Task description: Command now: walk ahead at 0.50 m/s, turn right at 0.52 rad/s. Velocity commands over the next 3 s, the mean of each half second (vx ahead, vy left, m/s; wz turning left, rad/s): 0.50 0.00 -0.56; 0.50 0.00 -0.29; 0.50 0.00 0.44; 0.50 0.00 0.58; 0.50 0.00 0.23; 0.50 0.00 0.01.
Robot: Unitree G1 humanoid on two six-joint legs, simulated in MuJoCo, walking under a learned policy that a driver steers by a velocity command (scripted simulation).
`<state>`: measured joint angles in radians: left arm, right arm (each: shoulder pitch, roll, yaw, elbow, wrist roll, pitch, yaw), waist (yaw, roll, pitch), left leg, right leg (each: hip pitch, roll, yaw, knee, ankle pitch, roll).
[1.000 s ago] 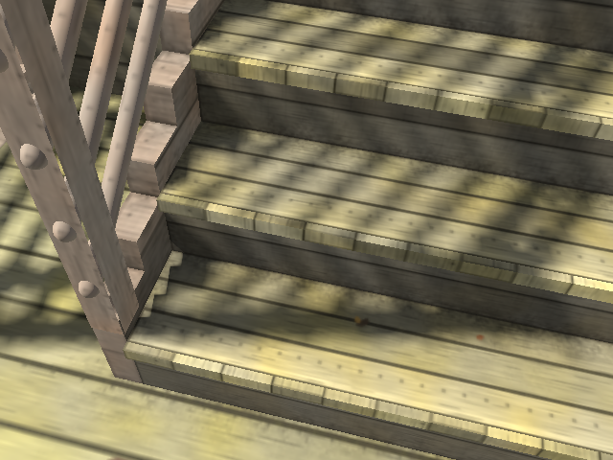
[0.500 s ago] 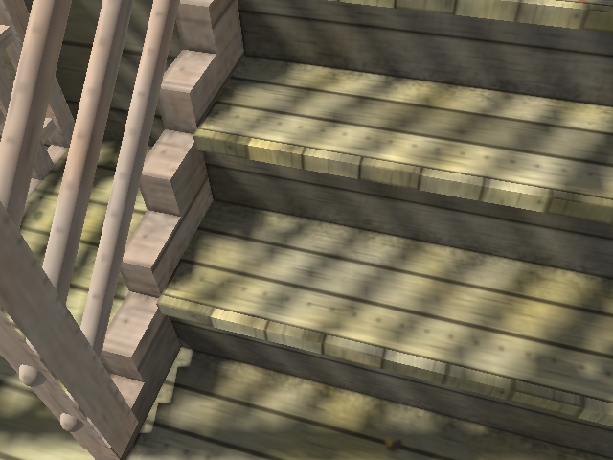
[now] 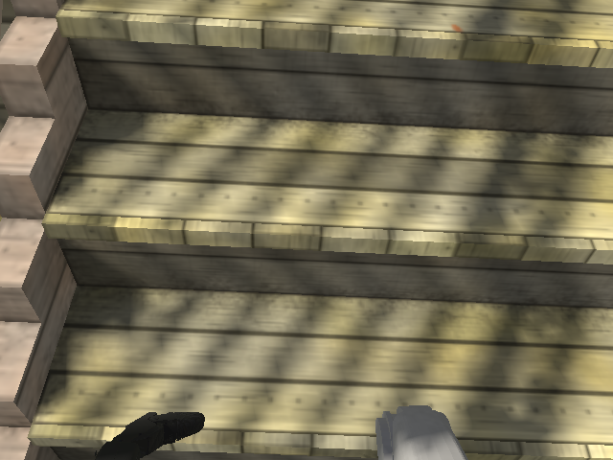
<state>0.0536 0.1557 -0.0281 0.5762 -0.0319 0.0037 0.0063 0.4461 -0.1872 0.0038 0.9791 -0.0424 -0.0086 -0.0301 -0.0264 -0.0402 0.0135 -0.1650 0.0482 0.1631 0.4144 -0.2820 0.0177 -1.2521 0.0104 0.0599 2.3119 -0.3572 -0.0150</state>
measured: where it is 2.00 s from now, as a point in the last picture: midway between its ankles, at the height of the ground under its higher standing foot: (505, 22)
